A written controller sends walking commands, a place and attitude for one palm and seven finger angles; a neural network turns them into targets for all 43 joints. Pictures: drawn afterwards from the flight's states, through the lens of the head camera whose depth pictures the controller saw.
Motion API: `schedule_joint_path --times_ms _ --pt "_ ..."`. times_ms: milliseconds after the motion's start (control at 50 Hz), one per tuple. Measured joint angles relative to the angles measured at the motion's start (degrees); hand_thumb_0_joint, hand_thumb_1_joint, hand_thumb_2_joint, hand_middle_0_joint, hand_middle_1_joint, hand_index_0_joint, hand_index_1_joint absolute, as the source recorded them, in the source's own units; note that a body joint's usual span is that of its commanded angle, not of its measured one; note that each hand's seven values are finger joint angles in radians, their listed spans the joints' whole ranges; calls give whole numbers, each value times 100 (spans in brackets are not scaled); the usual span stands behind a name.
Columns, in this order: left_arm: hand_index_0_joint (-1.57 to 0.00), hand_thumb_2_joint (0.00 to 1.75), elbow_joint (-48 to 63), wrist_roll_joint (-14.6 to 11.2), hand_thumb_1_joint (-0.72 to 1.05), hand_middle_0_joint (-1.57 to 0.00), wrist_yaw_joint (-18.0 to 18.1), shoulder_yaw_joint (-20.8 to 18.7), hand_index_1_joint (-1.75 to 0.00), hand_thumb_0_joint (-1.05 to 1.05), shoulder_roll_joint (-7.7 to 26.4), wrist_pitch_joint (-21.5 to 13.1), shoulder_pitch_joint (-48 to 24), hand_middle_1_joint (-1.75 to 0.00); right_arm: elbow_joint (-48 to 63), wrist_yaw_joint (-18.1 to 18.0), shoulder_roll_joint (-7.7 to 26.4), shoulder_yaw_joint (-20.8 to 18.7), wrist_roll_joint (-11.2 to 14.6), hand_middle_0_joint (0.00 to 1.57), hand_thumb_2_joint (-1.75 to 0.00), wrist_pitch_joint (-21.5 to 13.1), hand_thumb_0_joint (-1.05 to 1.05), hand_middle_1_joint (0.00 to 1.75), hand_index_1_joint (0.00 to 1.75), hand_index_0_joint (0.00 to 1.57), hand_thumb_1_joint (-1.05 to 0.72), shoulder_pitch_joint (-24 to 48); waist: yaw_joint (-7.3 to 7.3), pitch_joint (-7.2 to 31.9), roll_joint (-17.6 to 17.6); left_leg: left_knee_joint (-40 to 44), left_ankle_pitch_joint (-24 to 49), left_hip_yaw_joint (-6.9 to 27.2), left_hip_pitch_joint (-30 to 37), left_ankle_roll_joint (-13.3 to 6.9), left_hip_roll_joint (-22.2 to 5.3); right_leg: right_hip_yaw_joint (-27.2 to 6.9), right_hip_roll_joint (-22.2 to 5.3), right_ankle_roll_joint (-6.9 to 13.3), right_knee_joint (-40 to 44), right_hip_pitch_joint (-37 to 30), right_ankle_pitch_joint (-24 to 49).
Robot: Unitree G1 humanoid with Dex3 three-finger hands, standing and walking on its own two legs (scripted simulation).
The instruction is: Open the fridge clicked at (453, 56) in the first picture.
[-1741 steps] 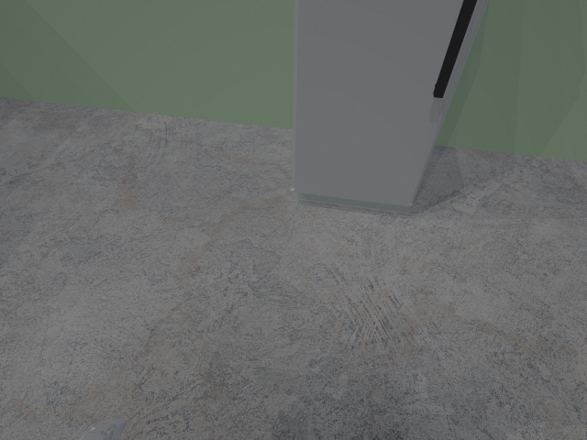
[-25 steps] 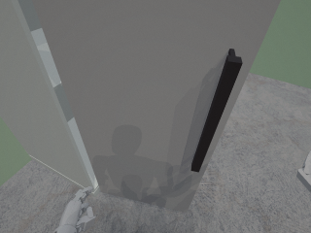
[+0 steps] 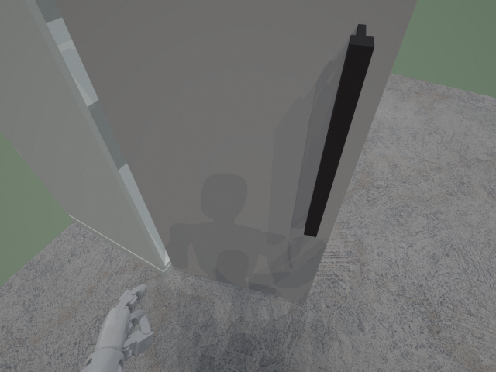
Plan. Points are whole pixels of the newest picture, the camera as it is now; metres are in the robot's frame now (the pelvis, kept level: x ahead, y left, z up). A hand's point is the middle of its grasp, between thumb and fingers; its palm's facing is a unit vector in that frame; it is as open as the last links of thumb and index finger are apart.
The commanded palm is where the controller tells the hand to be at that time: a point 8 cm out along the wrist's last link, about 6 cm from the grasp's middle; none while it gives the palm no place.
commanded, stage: step back with the hand held close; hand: right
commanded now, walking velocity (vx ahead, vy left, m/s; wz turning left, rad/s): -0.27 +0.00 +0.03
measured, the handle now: (329, 155) +0.45 -0.12 +0.11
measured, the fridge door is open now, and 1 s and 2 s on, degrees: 75 75 75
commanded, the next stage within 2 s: stop stepping back and stand still in 0.70 s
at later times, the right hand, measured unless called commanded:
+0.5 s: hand out of the picture +0.13 -0.28 +0.19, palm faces +0.41 +0.82 -0.40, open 7.4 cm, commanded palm +0.07 -0.31 +0.19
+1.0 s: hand out of the picture -0.01 -0.27 +0.17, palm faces +0.29 +0.81 -0.50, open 7.4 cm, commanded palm -0.05 -0.32 +0.19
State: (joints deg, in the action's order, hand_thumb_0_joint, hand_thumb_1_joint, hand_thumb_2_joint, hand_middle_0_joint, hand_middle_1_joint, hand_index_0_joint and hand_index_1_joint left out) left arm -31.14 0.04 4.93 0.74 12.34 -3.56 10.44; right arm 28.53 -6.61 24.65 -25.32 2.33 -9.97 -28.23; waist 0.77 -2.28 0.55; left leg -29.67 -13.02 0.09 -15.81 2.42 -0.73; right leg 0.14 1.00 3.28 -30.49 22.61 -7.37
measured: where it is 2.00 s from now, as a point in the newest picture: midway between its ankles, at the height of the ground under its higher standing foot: outside the picture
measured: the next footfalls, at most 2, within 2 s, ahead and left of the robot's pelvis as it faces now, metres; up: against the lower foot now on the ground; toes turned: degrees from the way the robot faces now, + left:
left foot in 0.58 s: -0.17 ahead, +0.11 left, +0.00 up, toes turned +4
right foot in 0.72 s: -0.01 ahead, -0.08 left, +0.00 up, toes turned +3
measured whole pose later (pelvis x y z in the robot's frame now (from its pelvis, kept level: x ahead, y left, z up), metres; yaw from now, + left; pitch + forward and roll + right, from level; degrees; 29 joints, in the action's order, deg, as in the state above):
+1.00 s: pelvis -0.21 -0.02 +0.00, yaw +3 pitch +0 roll +1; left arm -32.1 0.9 3.1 -0.5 11.8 -5.2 14.5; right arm 34.0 -6.8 28.4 -25.4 3.3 -8.3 -37.8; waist -1.5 2.1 -2.9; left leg -29.3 -26.4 -2.5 -11.7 -3.1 2.6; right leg 1.6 2.5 1.3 -28.0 27.2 -11.9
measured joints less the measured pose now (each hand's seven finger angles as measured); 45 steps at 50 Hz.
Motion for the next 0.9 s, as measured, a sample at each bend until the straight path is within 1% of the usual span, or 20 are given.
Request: schedule_joint_path --times_ms 60,100,140,180,220,260,320,360,440,500,540,580,640,660,700,720,760,800,860,900 --pt "-20 90 -47 6 90 -20 -36 -13 -30 1 -4 -41 57 -30 -22 -1 -95 19 -37 21 -90 -59 1 30 31 21 -89 -36 10 34 60 -32 20 -38 -81 -50 44 -84 -5 -27 -191 183 -213" --pt "-20 90 -122 21 90 -21 -65 -26 -30 1 3 -48 101 -30 67 -30 -148 51 -13 21 -90 -87 1 30 31 21 -89 -175 61 94 55 -19 72 -48 -151 -73 54 -114 -4 -136 -461 357 -692" --pt "-20 90 -250 48 90 -21 -78 -47 -30 1 27 -45 151 -30 197 -84 -194 122 -6 21 -90 -103 1 30 31 21 -88 -281 130 149 5 -57 117 -16 -210 -42 45 -86 14 -243 -959 437 -985" --pt "-20 90 -370 65 90 -21 -62 -54 -30 1 57 -39 233 -30 284 -124 -215 203 -14 21 -90 -105 1 30 31 21 -88 -268 154 240 -62 -135 106 -6 -280 27 16 -31 13 -271 -993 219 -1014" --pt "-20 90 -434 59 90 -21 5 -61 -30 1 68 -67 255 -30 287 -140 -180 223 -19 21 -90 -96 1 30 31 21 -88 -38 109 224 -144 -349 -34 -17 -421 48 -30 -49 76 -90 -658 95 -664" --pt "-20 90 -469 77 90 -20 47 -66 -30 1 11 -133 176 -30 144 -160 -152 158 -62 21 -90 -105 1 30 31 21 -88 272 96 68 -200 -1074 -523 148 -643 -39 102 -40 119 104 -595 112 -446" --pt "-20 90 -459 141 91 -20 -29 -83 -30 1 -138 -275 117 -30 -1 -181 -102 -11 -68 21 -90 -94 1 30 31 21 -88 450 -8 24 -116 -2406 -1085 219 -885 -123 459 -125 35 164 -228 88 -151" --pt "-20 90 -434 136 91 -20 -125 -72 -30 1 -231 -353 119 -30 98 -203 -61 -95 -40 21 -90 -102 1 30 31 21 -88 376 -26 82 -84 -2698 -1207 145 -827 -142 559 -139 -47 151 73 84 68" --pt "-20 90 -393 121 90 -21 -252 -7 -30 1 -341 -410 120 -30 481 -218 -39 -64 41 21 -90 -107 1 30 30 20 -89 -20 15 305 -98 -2040 -1417 -43 -302 -191 505 -20 -171 115 638 117 459" --pt "-20 90 -397 157 90 -21 -262 33 -30 1 -364 -399 56 -30 565 -187 -12 69 94 21 -90 -76 1 30 30 20 -89 -186 32 464 -94 -973 -1494 -144 238 -284 472 67 -201 70 1037 189 774" --pt "-20 90 -390 181 90 -21 -253 40 -30 1 -363 -350 -31 -30 511 -157 59 103 143 21 -90 -59 1 30 30 20 -89 -203 40 512 -104 -49 -1224 -199 636 -371 437 134 -184 14 1204 280 965" --pt "-21 90 -336 190 90 -21 -247 66 -30 1 -366 -254 -172 -30 486 -137 233 6 194 21 -90 -77 1 30 30 20 -89 -217 123 497 -280 784 -763 -93 928 -542 248 370 -116 -91 1046 498 989" --pt "-21 90 -535 207 90 -21 -182 37 -30 1 -223 -116 -271 -30 316 -82 167 156 192 21 -90 -173 1 30 31 21 -88 -186 190 440 -22 648 -609 19 859 -349 380 262 -253 -363 39 747 7" --pt "-20 90 -592 173 90 -21 -159 33 -30 1 -205 -96 -186 -30 294 -61 192 186 185 21 -90 -193 1 30 31 21 -88 -220 177 502 -37 582 -636 56 856 -278 360 222 -206 -397 -275 698 -289" --pt "-20 90 -626 93 90 -21 -101 41 -30 1 -181 -39 48 -30 310 -7 278 182 149 21 -90 -176 1 30 31 21 -88 -247 116 662 -170 445 -720 74 832 -198 280 240 -114 -412 -573 439 -282" --pt "-20 90 -610 67 90 -21 -54 51 -30 1 -145 -8 144 -30 305 9 306 169 132 21 -90 -158 1 30 31 21 -88 -194 67 708 -215 344 -764 43 794 -174 258 225 -76 -346 -424 266 -155" --pt "-20 90 -623 24 90 -21 17 46 -30 1 -93 51 145 -30 174 20 295 142 124 21 -90 -113 1 30 31 21 -88 68 -26 590 -335 -86 -629 -15 573 -110 173 216 38 -8 -10 48 -187" --pt "-20 90 -563 38 91 -20 -35 21 -30 1 -63 36 35 -30 -9 2 275 87 148 21 -90 -58 1 30 31 21 -88 283 -90 357 -402 -829 -812 156 153 -117 246 260 61 160 311 -67 96" --pt "-20 90 -406 104 91 -20 -144 -36 -30 1 -25 -109 -43 -30 -132 32 247 78 167 21 -90 52 1 30 31 21 -88 246 -224 124 -300 -1731 -1371 236 -355 -184 470 206 -24 125 673 -129 499" --pt "-20 90 -267 90 91 -20 -194 -76 -30 1 -32 -158 50 -30 23 27 231 94 183 21 -90 147 1 30 31 21 -89 -87 -288 131 -241 -1628 -1353 68 -355 -251 483 160 -61 105 879 -142 699"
